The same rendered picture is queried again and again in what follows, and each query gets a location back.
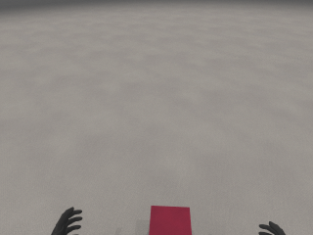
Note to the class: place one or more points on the robot left hand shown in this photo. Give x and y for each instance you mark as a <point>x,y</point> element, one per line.
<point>62,228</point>

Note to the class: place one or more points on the robot right hand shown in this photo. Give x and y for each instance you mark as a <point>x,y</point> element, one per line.
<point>272,227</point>

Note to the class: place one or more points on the carton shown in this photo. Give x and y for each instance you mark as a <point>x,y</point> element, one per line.
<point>166,220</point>

